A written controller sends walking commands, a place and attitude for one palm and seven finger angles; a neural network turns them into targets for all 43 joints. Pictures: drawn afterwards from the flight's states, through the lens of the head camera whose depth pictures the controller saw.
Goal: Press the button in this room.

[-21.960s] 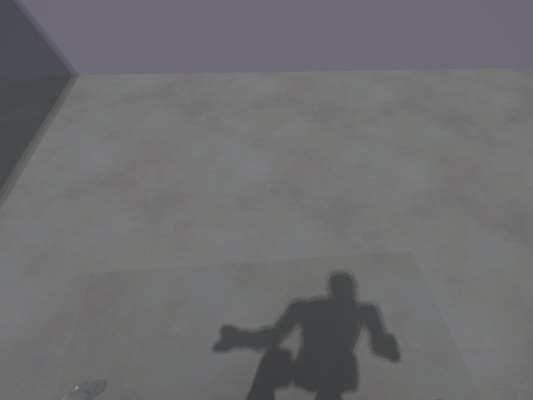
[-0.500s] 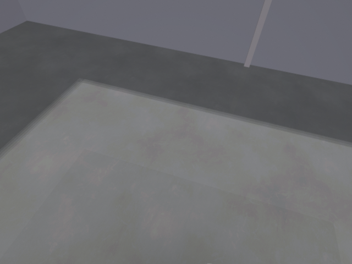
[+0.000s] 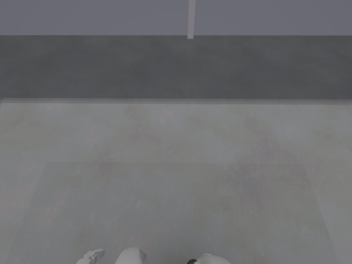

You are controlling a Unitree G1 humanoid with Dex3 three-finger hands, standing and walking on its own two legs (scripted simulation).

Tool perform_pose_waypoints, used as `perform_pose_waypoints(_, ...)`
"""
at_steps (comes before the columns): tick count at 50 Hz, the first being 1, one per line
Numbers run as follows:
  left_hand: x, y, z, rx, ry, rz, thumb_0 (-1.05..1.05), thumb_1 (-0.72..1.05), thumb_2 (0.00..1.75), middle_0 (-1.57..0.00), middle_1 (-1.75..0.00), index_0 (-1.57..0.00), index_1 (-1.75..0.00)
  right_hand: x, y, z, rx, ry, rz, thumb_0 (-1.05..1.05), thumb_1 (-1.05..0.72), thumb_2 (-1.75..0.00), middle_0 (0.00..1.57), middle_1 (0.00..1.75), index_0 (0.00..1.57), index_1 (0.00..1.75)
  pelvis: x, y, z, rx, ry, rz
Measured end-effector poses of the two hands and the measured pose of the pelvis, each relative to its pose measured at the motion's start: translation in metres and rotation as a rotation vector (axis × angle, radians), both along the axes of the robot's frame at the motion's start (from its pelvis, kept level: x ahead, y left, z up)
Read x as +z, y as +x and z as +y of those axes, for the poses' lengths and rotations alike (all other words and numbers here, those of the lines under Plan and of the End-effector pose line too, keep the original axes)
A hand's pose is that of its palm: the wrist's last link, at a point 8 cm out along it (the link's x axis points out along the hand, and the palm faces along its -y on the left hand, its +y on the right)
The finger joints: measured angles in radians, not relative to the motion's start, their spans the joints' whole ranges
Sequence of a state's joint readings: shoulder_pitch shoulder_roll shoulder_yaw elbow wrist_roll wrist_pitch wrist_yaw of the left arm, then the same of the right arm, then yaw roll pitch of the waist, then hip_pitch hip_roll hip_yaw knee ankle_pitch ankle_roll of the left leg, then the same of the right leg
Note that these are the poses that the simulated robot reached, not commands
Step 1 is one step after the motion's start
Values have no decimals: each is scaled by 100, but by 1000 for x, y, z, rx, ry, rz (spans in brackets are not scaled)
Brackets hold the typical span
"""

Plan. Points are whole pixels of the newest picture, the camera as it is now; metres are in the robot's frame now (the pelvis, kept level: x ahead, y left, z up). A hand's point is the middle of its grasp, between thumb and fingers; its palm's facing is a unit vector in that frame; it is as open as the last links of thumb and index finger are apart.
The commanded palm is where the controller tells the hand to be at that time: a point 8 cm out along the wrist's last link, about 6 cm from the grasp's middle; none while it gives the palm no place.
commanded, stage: turn or walk to find it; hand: left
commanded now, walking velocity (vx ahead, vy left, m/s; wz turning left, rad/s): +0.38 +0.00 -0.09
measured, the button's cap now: out of the picture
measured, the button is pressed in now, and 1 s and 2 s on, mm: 0 0 0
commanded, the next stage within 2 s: none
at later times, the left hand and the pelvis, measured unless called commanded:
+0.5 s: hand (102, 243) +0.18 +0.21 -0.17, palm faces +0.03 -0.99 -0.16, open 7.4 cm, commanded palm none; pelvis +0.24 +0.04 +0.00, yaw -3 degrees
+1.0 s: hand (144, 126) +0.56 +0.13 -0.15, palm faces -0.01 -0.97 -0.24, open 7.3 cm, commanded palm none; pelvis +0.47 -0.05 +0.01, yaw -4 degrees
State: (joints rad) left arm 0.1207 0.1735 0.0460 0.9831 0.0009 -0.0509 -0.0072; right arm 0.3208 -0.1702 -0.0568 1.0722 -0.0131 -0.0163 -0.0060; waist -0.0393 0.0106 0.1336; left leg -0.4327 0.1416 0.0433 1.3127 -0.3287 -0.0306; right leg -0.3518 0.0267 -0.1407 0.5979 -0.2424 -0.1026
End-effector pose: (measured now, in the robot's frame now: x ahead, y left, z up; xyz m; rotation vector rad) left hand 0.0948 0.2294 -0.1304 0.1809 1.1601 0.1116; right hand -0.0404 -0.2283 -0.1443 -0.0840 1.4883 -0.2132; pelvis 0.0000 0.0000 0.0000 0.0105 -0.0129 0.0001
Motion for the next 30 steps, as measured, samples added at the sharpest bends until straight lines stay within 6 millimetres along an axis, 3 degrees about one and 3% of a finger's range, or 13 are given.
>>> perform_pose_waypoints(4, 14, 14, 10, 12, 46, 37, -1, 94, 89, -20, -30, -21, -30, 9, 84, -9, 28, -7, -154, 1, -91, -90, 19, 30, 20, 30, 11, 34, -4, -14, 1, 11)
perform_pose_waypoints(9, 18, 27, 14, 38, 49, 88, 0, 93, 89, -20, -30, -20, -30, 17, 171, -5, 59, 5, -269, 1, -91, -90, 19, 30, 19, 30, 16, 80, -2, -26, -5, 22)
perform_pose_waypoints(16, 4, 36, 14, 114, 1, 204, 1, 91, 89, -20, -30, -20, -30, 19, 280, 19, 142, 23, -322, 1, -91, -90, 19, 30, 19, 30, 12, 150, 12, -15, -18, 28)
perform_pose_waypoints(21, -14, 46, 21, 153, -41, 340, 1, 90, 89, -20, -30, -20, -30, 13, 356, 41, 183, 3, -374, 1, -91, -90, 19, 30, 20, 30, -3, 205, 32, -21, -8, 25)
perform_pose_waypoints(23, -15, 61, 25, 135, -50, 377, 1, 90, 89, -20, -30, -20, -30, 14, 370, 45, 163, -5, -395, 1, -91, -90, 19, 30, 20, 30, -3, 223, 38, -41, -3, 16)
perform_pose_waypoints(25, -11, 88, 30, 108, -46, 376, 1, 90, 89, -20, -30, -20, -30, 16, 372, 46, 119, -11, -385, 1, -91, -90, 20, 30, 20, 30, 1, 241, 42, -57, -2, 8)
perform_pose_waypoints(30, -1, 191, 40, 47, -19, 243, 1, 90, 89, -20, -30, -20, -30, 21, 350, 32, 16, -55, -263, -1, -94, -90, 20, 30, 20, 30, 12, 285, 40, -65, 6, 3)
